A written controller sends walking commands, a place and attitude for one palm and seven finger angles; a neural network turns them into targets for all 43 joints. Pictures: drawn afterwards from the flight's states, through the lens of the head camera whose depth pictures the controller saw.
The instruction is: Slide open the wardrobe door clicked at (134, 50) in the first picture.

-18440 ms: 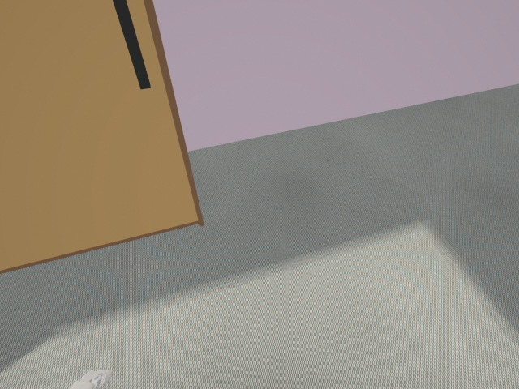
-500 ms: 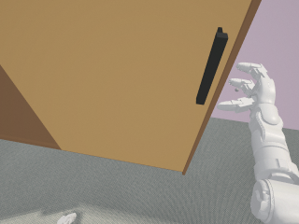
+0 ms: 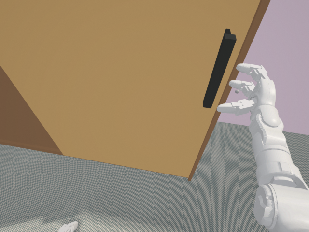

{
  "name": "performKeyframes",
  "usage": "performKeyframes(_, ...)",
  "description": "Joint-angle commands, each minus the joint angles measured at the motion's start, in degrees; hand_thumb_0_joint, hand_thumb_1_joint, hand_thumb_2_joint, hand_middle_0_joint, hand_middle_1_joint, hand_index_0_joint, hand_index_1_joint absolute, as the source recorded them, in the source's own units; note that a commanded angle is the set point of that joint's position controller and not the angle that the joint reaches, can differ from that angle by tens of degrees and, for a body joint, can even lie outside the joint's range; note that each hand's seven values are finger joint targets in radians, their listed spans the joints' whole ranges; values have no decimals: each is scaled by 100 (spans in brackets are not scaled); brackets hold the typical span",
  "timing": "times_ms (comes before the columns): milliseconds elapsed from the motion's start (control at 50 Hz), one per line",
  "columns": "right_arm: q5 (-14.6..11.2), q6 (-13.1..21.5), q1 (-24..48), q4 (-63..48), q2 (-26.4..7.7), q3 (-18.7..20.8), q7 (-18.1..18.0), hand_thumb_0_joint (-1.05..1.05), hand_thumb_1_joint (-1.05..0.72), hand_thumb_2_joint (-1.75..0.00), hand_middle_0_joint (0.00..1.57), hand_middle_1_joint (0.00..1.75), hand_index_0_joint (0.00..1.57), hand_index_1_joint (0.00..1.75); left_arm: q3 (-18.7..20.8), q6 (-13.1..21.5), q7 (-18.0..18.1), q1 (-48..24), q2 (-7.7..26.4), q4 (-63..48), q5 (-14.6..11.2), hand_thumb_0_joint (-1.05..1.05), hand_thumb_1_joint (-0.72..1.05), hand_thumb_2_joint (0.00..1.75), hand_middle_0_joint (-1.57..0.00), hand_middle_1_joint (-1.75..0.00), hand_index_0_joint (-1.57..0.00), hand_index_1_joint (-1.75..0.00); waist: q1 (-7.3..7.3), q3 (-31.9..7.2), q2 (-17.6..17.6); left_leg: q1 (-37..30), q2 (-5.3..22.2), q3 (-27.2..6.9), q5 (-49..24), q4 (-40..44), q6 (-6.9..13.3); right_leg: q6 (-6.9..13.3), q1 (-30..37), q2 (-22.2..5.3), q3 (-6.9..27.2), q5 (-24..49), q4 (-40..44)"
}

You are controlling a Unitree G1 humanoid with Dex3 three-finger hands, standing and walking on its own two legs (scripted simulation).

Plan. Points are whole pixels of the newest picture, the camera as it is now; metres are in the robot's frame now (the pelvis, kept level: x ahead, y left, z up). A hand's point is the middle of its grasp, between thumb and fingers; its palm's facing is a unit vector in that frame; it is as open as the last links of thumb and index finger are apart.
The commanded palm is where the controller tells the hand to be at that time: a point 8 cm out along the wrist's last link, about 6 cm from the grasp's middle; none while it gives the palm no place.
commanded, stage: feel for the door with the fingertips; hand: right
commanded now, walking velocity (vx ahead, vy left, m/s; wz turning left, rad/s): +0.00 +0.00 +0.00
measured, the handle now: (216, 71) +0.55 -0.11 +0.14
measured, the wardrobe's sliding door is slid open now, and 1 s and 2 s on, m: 0.00 0.00 0.00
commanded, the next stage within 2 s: slide the fingers in behind the handle in 0.82 s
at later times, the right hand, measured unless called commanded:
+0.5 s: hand (231, 87) +0.46 -0.14 +0.16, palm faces +0.10 +1.00 +0.02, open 14.0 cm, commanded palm +0.44 -0.19 +0.15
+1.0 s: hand (226, 80) +0.50 -0.14 +0.15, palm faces +0.08 +1.00 +0.02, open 14.0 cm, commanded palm +0.46 -0.19 +0.15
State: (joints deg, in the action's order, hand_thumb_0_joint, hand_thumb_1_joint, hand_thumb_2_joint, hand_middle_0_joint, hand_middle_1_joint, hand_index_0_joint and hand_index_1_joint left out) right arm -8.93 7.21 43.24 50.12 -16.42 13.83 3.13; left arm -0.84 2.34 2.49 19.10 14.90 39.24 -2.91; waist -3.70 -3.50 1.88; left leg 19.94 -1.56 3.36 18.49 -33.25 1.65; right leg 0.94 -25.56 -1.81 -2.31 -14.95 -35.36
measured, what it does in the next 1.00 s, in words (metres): stands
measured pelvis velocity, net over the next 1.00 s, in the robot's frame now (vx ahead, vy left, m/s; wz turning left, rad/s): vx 0.01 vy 0.00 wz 0.02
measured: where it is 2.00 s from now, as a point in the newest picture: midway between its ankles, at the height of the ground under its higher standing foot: outside the picture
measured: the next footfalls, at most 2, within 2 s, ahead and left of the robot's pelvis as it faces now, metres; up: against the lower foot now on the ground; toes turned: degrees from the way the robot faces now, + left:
none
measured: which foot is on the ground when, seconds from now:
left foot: down 0.00-1.00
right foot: down 0.00-1.00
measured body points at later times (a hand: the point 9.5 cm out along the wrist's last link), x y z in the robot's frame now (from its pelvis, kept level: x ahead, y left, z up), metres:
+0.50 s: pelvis +0.00 +0.00 +0.00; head +0.03 +0.01 +0.45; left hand +0.07 +0.26 -0.12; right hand +0.45 -0.20 +0.16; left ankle -0.02 +0.10 -0.73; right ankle +0.03 -0.11 -0.73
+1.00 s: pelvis +0.01 +0.00 +0.00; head +0.06 +0.00 +0.45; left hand +0.03 +0.26 -0.13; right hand +0.49 -0.19 +0.15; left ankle -0.02 +0.10 -0.73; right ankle +0.03 -0.11 -0.73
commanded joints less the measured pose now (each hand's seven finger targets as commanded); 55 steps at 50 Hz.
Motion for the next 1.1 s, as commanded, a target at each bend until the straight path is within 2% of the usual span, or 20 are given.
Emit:
performKeyframes(0, 13, 401, 2891, -1371, -850, -57, -85, 0, 50, -30, 30, 120, 30, 120, 280, 196, 27, 28, 765, -630, 25, 0, 90, 90, -20, -30, -20, -30, -82, -1654, -83, 165, -28, -220, -1566, 493, -83, 147, 1461, 124, 274, 1000, 279)
performKeyframes(80, 71, 470, 3009, -1517, -870, 15, -288, 0, 50, -30, 30, 120, 30, 120, 295, 229, 6, 44, 752, -583, 54, 0, 90, 90, -20, -30, -20, -30, -37, -1873, 32, 176, -41, -214, -1550, 448, -57, 127, 1645, 112, 313, 1103, 249)
performKeyframes(140, 113, 518, 2920, -1639, -585, -181, -375, 0, 50, -30, 30, 120, 30, 120, 311, 264, -26, 52, 733, -578, 79, 0, 90, 90, -20, -30, -20, -30, -44, -1958, -78, 131, -55, -175, -1657, 412, -51, 118, 1725, 104, 322, 1281, 232)
performKeyframes(240, 210, 419, 2802, -1314, -1144, 278, -495, 0, 50, -30, 30, 120, 30, 120, 284, 181, 7, 88, 764, -539, 109, 0, 90, 90, -20, -30, -20, -30, 18, -1691, -512, -202, -21, -258, -1836, 484, -94, 168, 1262, 132, 227, 1139, 312)
performKeyframes(320, 220, 481, 3184, -1297, -990, 75, -387, 0, 50, -30, 30, 120, 30, 120, 276, 166, 38, 57, 717, -544, 85, 0, 90, 90, -20, -30, -20, -30, -83, -1671, -134, -57, -4, -301, -1821, 518, -95, 164, 1362, 153, 179, 1052, 293)
performKeyframes(460, 111, 531, 3329, -522, -1044, 81, -147, 0, 50, -30, 30, 120, 30, 120, 270, 169, 46, 221, 777, -445, 67, 0, 90, 90, -20, -30, -20, -30, -187, -1587, -294, 72, 5, -315, -1697, 539, -123, 178, 1171, 170, 204, 886, 256)
performKeyframes(500, 129, 586, 3562, -502, -1240, 198, -130, 0, 50, -30, 30, 120, 30, 120, 281, 167, 48, 275, 801, -420, 72, 0, 90, 90, -20, -30, -20, -30, -200, -1673, -247, 90, 10, -329, -1655, 522, -116, 181, 1174, 175, 226, 871, 233)
performKeyframes(540, 123, 656, 3652, -516, -1011, 18, -113, 0, 50, -30, 30, 120, 30, 120, 293, 189, 23, 320, 792, -441, 84, 0, 90, 90, -20, -30, -20, -30, -253, -1764, -132, 199, -9, -306, -1653, 486, -113, 184, 1280, 173, 241, 946, 178)
performKeyframes(580, 128, 707, 3867, -385, -1075, 36, -113, 0, 50, -30, 30, 120, 30, 120, 294, 195, 17, 396, 818, -377, 91, 0, 90, 90, -20, -30, -20, -30, -303, -1791, -125, 317, -21, -290, -1554, 461, -107, 169, 1313, 153, 292, 930, 170)
performKeyframes(640, 161, 819, 3860, -426, -1319, 246, -144, 0, 50, -30, 30, 120, 30, 120, 328, 193, -2, 493, 850, -349, 119, 0, 90, 90, -20, -30, -20, -30, -238, -2099, -101, 208, -28, -286, -1666, 375, -92, 160, 1366, 149, 317, 1112, 108)
performKeyframes(680, 210, 812, 3908, -282, -1068, 9, -152, 0, 50, -30, 30, 120, 30, 120, 313, 189, -25, 496, 828, -340, 115, 0, 90, 90, -20, -30, -20, -30, -322, -1912, 58, 441, -44, -251, -1603, 357, -93, 141, 1380, 125, 320, 1093, 110)
performKeyframes(720, 224, 805, 3875, -199, -1233, 199, -204, 0, 50, -30, 30, 120, 30, 120, 341, 184, -41, 576, 865, -318, 132, 0, 90, 90, -20, -30, -20, -30, -269, -2009, 57, 470, -60, -239, -1585, 324, -80, 128, 1401, 111, 338, 1155, 84)
performKeyframes(740, 224, 798, 3865, -126, -1341, 296, -232, 0, 50, -30, 30, 120, 30, 120, 341, 168, -37, 626, 892, -316, 153, 0, 90, 90, -20, -30, -20, -30, -283, -2027, -192, 379, -67, -244, -1622, 332, -94, 154, 1316, 118, 329, 1168, 63)
performKeyframes(800, 273, 834, 3952, -261, -1387, 344, -258, 0, 50, -30, 30, 120, 30, 120, 344, 157, -62, 635, 865, -354, 162, 0, 90, 90, -20, -30, -20, -30, -230, -2145, 118, 346, -69, -251, -1789, 266, -82, 133, 1354, 117, 294, 1318, 55)
performKeyframes(840, 330, 884, 3800, -239, -1614, 530, -293, 0, 50, -30, 30, 120, 30, 120, 358, 130, -72, 721, 887, -335, 192, 0, 90, 90, -20, -30, -20, -30, -193, -2262, -108, 182, -79, -241, -1969, 221, -76, 144, 1326, 103, 310, 1525, 16)
performKeyframes(900, 329, 837, 3548, -304, -1312, 311, -236, 0, 50, -30, 30, 120, 30, 120, 360, 95, -103, 670, 851, -406, 162, 0, 90, 90, -20, -30, -20, -30, -203, -2155, 91, 256, -96, -224, -2126, 213, -73, 127, 1398, 93, 247, 1658, 7)
performKeyframes(940, 283, 771, 3395, -302, -1434, 473, -226, 0, 50, -30, 30, 120, 30, 120, 388, 70, -100, 729, 884, -419, 171, 0, 90, 90, -20, -30, -20, -30, -177, -2134, -282, 119, -109, -210, -2154, 235, -81, 154, 1291, 86, 249, 1663, 7)
performKeyframes(1000, 230, 699, 3285, -815, -1272, 376, -191, 0, 50, -30, 30, 120, 30, 120, 397, 48, -107, 629, 836, -535, 142, 0, 90, 90, -20, -30, -20, -30, -97, -2319, 64, 31, -112, -222, -2393, 214, -70, 140, 1483, 97, 205, 1886, 15)
performKeyframes(1040, 189, 645, 2933, -906, -1291, 435, -212, 0, 50, -30, 30, 120, 30, 120, 403, 34, -103, 634, 845, -544, 144, 0, 90, 90, -20, -30, -20, -30, -72, -2247, -224, -80, -120, -205, -2487, 251, -74, 164, 1474, 76, 203, 2006, 15)
performKeyframes(1080, 187, 605, 2981, -1309, -1115, 250, -209, 0, 50, -30, 30, 120, 30, 120, 396, 25, -106, 526, 802, -578, 121, 0, 90, 90, -20, -30, -20, -30, -74, -2286, 61, -79, -113, -214, -2578, 238, -75, 148, 1587, 86, 184, 2074, 38)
